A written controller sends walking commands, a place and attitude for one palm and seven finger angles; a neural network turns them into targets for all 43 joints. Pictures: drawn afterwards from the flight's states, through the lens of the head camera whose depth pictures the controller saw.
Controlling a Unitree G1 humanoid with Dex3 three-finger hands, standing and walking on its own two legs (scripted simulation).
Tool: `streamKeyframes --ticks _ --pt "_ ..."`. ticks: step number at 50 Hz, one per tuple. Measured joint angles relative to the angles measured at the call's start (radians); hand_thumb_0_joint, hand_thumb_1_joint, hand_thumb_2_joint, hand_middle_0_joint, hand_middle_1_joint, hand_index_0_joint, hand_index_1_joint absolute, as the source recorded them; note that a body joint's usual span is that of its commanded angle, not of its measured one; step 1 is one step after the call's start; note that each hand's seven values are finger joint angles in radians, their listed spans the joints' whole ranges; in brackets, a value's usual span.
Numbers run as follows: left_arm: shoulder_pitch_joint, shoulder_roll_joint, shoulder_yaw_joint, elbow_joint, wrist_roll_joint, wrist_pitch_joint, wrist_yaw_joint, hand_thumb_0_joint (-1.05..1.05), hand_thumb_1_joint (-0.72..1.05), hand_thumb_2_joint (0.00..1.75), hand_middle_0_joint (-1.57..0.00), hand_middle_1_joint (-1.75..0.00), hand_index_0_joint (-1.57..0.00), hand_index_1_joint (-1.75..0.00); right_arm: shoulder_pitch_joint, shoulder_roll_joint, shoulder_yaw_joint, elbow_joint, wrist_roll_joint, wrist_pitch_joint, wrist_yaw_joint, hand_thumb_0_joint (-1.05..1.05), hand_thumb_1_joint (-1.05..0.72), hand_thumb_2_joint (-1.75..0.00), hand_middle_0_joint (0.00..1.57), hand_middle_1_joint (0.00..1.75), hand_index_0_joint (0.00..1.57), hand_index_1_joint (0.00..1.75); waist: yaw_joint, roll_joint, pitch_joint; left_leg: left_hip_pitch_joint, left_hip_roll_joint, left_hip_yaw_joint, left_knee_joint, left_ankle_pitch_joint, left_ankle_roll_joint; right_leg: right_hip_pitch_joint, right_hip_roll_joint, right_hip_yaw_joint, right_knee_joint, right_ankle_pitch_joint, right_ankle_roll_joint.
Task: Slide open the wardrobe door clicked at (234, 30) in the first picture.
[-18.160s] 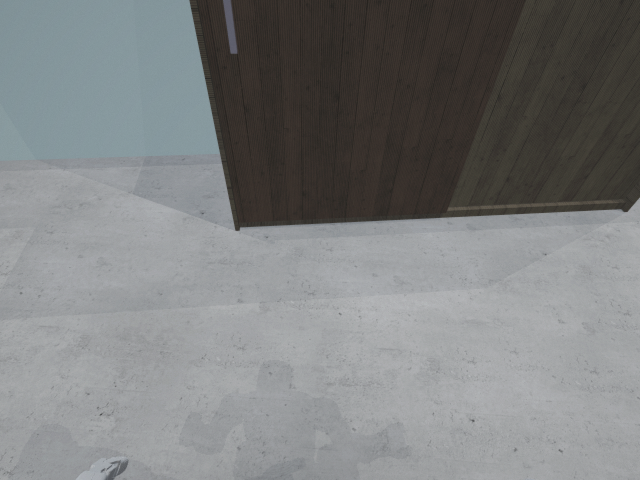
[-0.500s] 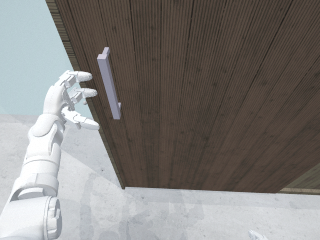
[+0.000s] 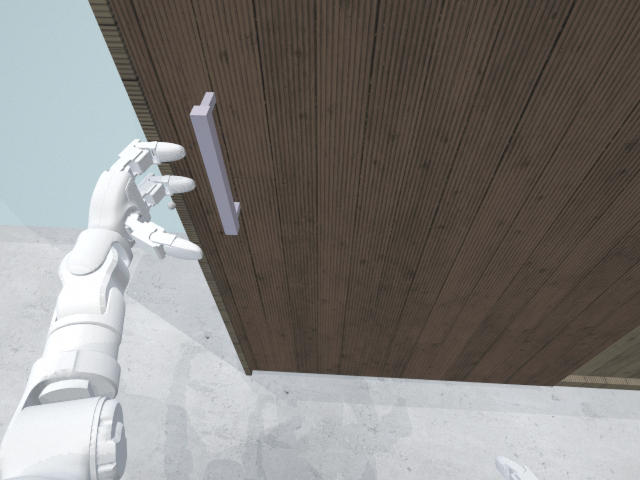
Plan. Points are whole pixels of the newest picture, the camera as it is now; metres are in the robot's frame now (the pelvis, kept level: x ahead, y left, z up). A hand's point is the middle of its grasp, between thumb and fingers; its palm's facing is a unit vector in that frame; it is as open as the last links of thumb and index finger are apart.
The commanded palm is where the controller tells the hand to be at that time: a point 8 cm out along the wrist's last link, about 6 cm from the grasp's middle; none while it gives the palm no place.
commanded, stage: move the hooked fingers beside the handle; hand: left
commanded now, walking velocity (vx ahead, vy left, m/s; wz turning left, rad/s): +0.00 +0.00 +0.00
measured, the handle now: (221, 170) +0.48 +0.15 +0.12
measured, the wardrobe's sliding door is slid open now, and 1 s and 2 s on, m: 0.00 0.00 0.00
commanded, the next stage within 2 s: feel for the door with the fingertips in 0.22 s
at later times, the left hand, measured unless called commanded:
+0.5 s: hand (191, 193) +0.43 +0.18 +0.12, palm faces -0.03 -1.00 -0.03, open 14.0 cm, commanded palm +0.41 +0.23 +0.13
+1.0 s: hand (206, 193) +0.43 +0.16 +0.12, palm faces -0.03 -1.00 -0.03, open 13.8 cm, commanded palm +0.41 +0.21 +0.13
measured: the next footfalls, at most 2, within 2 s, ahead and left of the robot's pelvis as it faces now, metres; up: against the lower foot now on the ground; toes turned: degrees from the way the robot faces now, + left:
none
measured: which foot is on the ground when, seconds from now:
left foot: down 0.00-1.00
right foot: down 0.00-1.00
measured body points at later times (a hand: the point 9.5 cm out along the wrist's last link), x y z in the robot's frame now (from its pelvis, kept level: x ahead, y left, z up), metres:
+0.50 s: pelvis +0.00 -0.01 +0.00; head +0.04 -0.02 +0.45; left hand +0.43 +0.23 +0.13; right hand +0.07 -0.27 -0.12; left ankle -0.03 +0.10 -0.73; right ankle +0.03 -0.11 -0.73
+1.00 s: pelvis +0.00 +0.00 +0.00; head +0.04 -0.01 +0.45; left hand +0.43 +0.22 +0.13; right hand +0.10 -0.25 -0.11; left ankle -0.03 +0.10 -0.73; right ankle +0.03 -0.11 -0.73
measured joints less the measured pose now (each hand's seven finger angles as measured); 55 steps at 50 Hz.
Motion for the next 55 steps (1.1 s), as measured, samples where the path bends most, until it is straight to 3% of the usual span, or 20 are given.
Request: streamKeyframes --ticks 12,19,27,37,43,55 --pt "-0.099 0.042 0.027 0.149 0.022 -0.015 -0.006 -0.02 -0.5 0.3 -0.3 -1.2 -0.3 -1.2 0.002 -0.011 0.002 -0.003 -0.001 -0.005 0.001 0.01 -0.9 -0.89 0.21 0.3 0.2 0.3 -0.031 -0.004 -0.003 -0.038 0.004 0.006 0.013 0.003 -0.006 -0.045 0.004 0.006 0.021 0.001 -0.008" --pt "-0.084 0.037 0.033 0.131 0.008 -0.056 -0.014 -0.02 -0.49 0.3 -0.3 -1.2 -0.3 -1.2 0.029 -0.01 -0.002 0.005 0.001 0.0 0.001 0.01 -0.9 -0.89 0.21 0.3 0.2 0.3 -0.027 -0.002 -0.002 -0.04 0.009 0.007 0.018 -0.002 -0.008 -0.048 0.009 0.007 0.025 -0.003 -0.01" --pt "-0.088 0.013 0.01 0.117 0.005 -0.038 0.009 -0.02 -0.49 0.3 -0.3 -1.21 -0.3 -1.2 0.032 -0.009 -0.009 0.009 0.002 -0.001 0.008 0.01 -0.9 -0.89 0.21 0.3 0.2 0.3 -0.026 0.005 -0.009 -0.048 0.009 0.004 0.018 -0.005 -0.008 -0.052 0.008 0.004 0.021 -0.004 -0.009" --pt "-0.063 -0.062 -0.034 0.063 0.021 -0.027 0.065 -0.02 -0.5 0.3 -0.31 -1.21 -0.3 -1.2 0.005 0.007 -0.009 0.006 -0.002 -0.003 0.022 0.01 -0.9 -0.89 0.21 0.3 0.2 0.3 -0.017 0.002 -0.018 -0.028 0.005 0.007 0.009 -0.008 -0.004 -0.036 0.005 0.008 0.019 -0.01 -0.004" --pt "-0.066 -0.052 -0.028 0.068 0.046 -0.03 0.074 -0.02 -0.49 0.3 -0.33 -1.22 -0.33 -1.21 -0.015 0.017 -0.001 -0.005 -0.006 0.0 0.022 0.01 -0.9 -0.89 0.21 0.3 0.2 0.3 -0.019 -0.003 -0.012 -0.016 0.005 0.012 0.005 -0.008 -0.003 -0.027 0.007 0.013 0.017 -0.01 -0.003" --pt "-0.09 -0.051 -0.03 0.095 0.034 -0.034 0.076 -0.02 -0.5 0.3 -0.33 -1.22 -0.33 -1.21 0.0 0.013 -0.003 0.009 -0.006 0.0 0.021 0.01 -0.9 -0.89 0.21 0.3 0.2 0.3 -0.014 -0.002 -0.009 -0.016 0.002 0.01 0.001 -0.003 -0.002 -0.025 0.004 0.012 0.011 -0.004 -0.002"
